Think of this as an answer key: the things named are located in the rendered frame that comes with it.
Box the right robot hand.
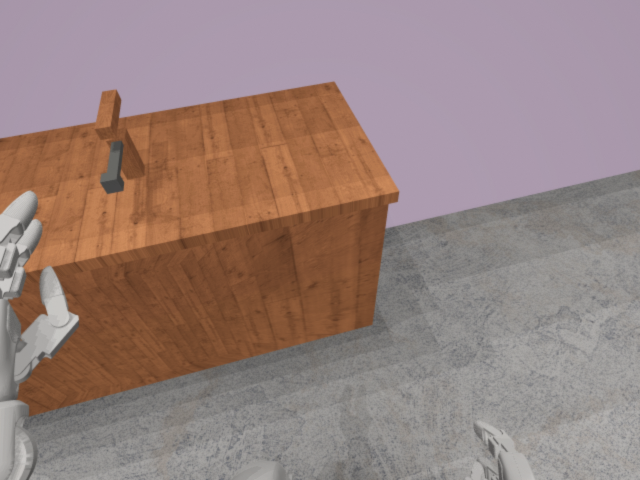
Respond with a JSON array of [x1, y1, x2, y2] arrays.
[[465, 420, 536, 480]]

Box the counter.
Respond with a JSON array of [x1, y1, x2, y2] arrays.
[[0, 82, 399, 417]]

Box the left robot forearm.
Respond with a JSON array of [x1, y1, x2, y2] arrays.
[[0, 400, 38, 480]]

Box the robot left thigh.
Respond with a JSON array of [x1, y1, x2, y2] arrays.
[[232, 460, 294, 480]]

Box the tap lever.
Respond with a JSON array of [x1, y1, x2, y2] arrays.
[[100, 141, 124, 194]]

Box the left robot hand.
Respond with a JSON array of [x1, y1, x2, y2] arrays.
[[0, 191, 79, 402]]

